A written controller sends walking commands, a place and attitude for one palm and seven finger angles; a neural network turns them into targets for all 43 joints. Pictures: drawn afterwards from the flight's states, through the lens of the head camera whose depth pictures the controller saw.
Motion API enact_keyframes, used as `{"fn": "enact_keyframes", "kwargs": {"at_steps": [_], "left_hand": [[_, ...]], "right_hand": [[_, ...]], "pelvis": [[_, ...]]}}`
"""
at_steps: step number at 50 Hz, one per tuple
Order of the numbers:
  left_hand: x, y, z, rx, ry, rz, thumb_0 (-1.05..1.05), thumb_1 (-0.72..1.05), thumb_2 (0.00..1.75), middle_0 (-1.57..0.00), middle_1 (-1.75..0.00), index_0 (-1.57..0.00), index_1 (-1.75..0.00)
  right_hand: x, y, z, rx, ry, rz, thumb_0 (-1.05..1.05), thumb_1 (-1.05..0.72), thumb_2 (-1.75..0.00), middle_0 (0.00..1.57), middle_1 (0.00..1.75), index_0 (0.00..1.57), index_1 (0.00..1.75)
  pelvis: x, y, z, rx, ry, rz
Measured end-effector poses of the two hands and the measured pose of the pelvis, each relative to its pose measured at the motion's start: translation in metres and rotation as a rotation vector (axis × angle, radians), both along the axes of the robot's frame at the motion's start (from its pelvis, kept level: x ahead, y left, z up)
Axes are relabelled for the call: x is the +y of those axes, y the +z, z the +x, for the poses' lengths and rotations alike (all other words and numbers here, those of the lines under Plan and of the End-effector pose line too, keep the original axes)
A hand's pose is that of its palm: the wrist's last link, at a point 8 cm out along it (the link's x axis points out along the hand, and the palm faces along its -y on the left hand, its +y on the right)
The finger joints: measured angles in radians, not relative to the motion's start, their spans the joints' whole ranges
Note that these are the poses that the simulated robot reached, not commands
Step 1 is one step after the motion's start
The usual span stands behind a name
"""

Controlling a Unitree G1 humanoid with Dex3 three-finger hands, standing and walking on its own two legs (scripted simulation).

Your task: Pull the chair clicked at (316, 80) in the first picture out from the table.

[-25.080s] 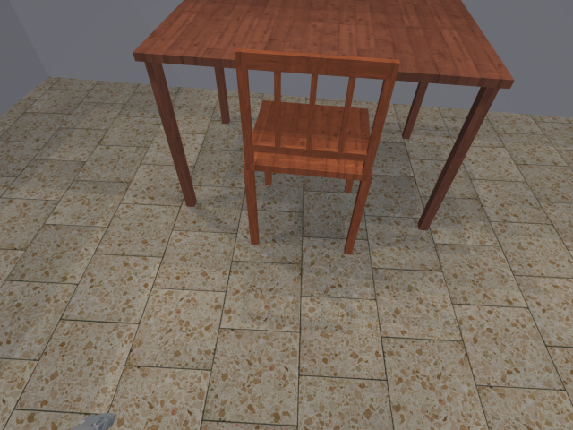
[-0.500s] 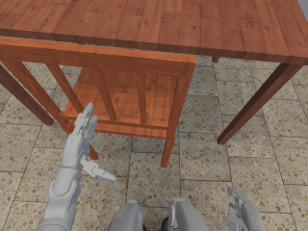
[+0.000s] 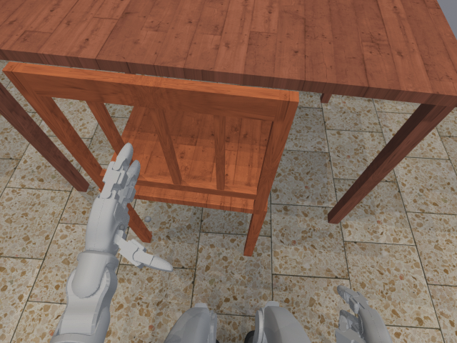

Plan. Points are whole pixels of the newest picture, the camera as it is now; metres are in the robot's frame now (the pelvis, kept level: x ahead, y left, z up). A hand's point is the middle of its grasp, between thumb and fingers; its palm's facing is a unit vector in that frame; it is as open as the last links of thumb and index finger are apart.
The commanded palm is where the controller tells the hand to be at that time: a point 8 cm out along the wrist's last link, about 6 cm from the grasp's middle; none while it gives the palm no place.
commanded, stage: aim the fingers beside a spindle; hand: left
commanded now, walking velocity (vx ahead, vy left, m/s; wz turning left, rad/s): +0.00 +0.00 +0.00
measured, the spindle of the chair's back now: (168, 150) +0.46 +0.14 +0.01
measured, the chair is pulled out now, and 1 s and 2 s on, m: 0.00 0.00 0.00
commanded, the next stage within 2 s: none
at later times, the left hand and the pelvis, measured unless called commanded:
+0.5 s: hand (174, 237) +0.30 +0.11 -0.02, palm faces -0.17 -0.99 +0.04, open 17.0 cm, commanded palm +0.29 +0.18 +0.02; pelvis +0.00 -0.01 +0.00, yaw +0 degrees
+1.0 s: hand (144, 205) +0.32 +0.15 +0.06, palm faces +0.01 -1.00 -0.10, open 16.9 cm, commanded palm +0.30 +0.20 +0.02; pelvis +0.00 -0.01 +0.00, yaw +0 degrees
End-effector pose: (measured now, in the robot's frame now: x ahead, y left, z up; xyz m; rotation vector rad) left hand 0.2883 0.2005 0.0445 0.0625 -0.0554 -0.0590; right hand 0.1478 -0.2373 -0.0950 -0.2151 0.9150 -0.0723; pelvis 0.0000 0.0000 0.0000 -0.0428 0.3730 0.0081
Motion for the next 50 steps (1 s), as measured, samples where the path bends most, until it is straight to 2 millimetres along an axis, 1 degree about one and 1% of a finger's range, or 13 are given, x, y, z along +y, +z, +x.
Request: {"fn": "enact_keyframes", "kwargs": {"at_steps": [8, 16, 20, 24, 28, 31, 33, 36, 39, 41, 45, 48, 50], "left_hand": [[-0.029, -0.057, -0.001, 0.221, -0.102, -0.064, -0.01, -0.50, 0.30, -0.06, -0.08, -0.05, -0.08], [-0.006, 0.006, 0.015, -0.052, 0.012, 0.014, -0.02, -0.50, 0.30, -0.06, -0.08, -0.06, -0.08], [-0.004, -0.026, 0.019, 0.119, -0.001, -0.008, -0.01, -0.50, 0.30, -0.06, -0.08, -0.06, -0.08], [-0.028, -0.060, 0.000, 0.282, -0.093, -0.063, -0.01, -0.50, 0.30, -0.05, -0.08, -0.05, -0.08], [-0.035, -0.028, -0.009, 0.130, -0.080, -0.057, -0.02, -0.50, 0.30, -0.06, -0.08, -0.06, -0.08], [-0.018, 0.006, 0.000, -0.045, -0.003, -0.001, -0.02, -0.50, 0.30, -0.07, -0.09, -0.06, -0.08], [-0.005, 0.010, 0.010, -0.079, 0.038, 0.032, -0.02, -0.50, 0.30, -0.07, -0.09, -0.06, -0.08], [0.001, -0.017, 0.021, 0.055, 0.029, 0.017, -0.01, -0.50, 0.30, -0.06, -0.08, -0.06, -0.08], [-0.015, -0.057, 0.015, 0.254, -0.056, -0.037, -0.01, -0.50, 0.30, -0.05, -0.08, -0.05, -0.08], [-0.030, -0.066, 0.006, 0.301, -0.108, -0.065, -0.01, -0.50, 0.30, -0.05, -0.08, -0.05, -0.08], [-0.035, -0.025, -0.003, 0.119, -0.080, -0.062, -0.02, -0.50, 0.30, -0.06, -0.08, -0.06, -0.08], [-0.013, 0.011, 0.004, -0.059, 0.014, -0.005, -0.02, -0.50, 0.30, -0.07, -0.09, -0.06, -0.08], [0.004, 0.014, 0.014, -0.082, 0.060, 0.030, -0.02, -0.50, 0.30, -0.07, -0.09, -0.06, -0.08]], "right_hand": [[-0.006, 0.000, 0.004, -0.022, -0.011, -0.033, 0.01, -0.91, -0.89, 0.20, 0.30, 0.21, 0.30], [-0.007, -0.002, 0.002, -0.007, -0.005, -0.014, 0.01, -0.91, -0.89, 0.20, 0.30, 0.20, 0.30], [-0.006, -0.005, 0.001, 0.008, -0.007, 0.015, 0.01, -0.91, -0.89, 0.20, 0.30, 0.20, 0.30], [-0.010, 0.000, 0.001, -0.007, -0.029, -0.003, 0.01, -0.91, -0.89, 0.20, 0.30, 0.21, 0.30], [-0.014, 0.006, 0.002, -0.024, -0.038, -0.032, 0.01, -0.91, -0.89, 0.20, 0.30, 0.21, 0.30], [-0.015, 0.004, 0.003, -0.017, -0.018, -0.029, 0.01, -0.91, -0.89, 0.20, 0.30, 0.20, 0.30], [-0.015, -0.001, 0.004, -0.008, -0.001, -0.018, 0.00, -0.91, -0.89, 0.20, 0.30, 0.20, 0.30], [-0.015, -0.006, 0.005, 0.001, 0.003, 0.001, 0.01, -0.91, -0.89, 0.20, 0.30, 0.20, 0.30], [-0.017, -0.005, 0.005, -0.005, -0.016, 0.001, 0.01, -0.91, -0.89, 0.20, 0.30, 0.21, 0.30], [-0.019, -0.002, 0.004, -0.016, -0.034, -0.013, 0.01, -0.91, -0.89, 0.20, 0.30, 0.21, 0.30], [-0.020, 0.006, 0.001, -0.025, -0.050, -0.037, 0.01, -0.91, -0.89, 0.20, 0.30, 0.21, 0.30], [-0.018, 0.005, 0.000, -0.011, -0.029, -0.030, 0.01, -0.91, -0.89, 0.20, 0.30, 0.20, 0.30], [-0.016, 0.001, 0.001, 0.002, -0.009, -0.019, 0.01, -0.91, -0.89, 0.20, 0.30, 0.20, 0.30]], "pelvis": [[-0.001, -0.007, -0.004, 0.014, 0.002, -0.003], [-0.003, -0.003, -0.001, 0.005, -0.002, 0.004], [-0.005, -0.003, -0.001, 0.009, -0.002, 0.009], [-0.007, -0.003, 0.000, 0.013, -0.004, 0.007], [-0.008, 0.000, 0.003, 0.006, -0.011, 0.010], [-0.010, 0.001, 0.003, 0.002, -0.004, 0.011], [-0.011, -0.001, 0.002, 0.005, 0.002, 0.011], [-0.012, -0.005, -0.001, 0.010, 0.005, 0.011], [-0.012, -0.006, -0.002, 0.017, 0.002, 0.010], [-0.012, -0.005, -0.002, 0.018, -0.003, 0.010], [-0.012, 0.001, 0.002, 0.011, -0.016, 0.015], [-0.013, 0.003, 0.004, 0.005, -0.009, 0.015], [-0.013, 0.001, 0.004, 0.008, -0.002, 0.013]]}}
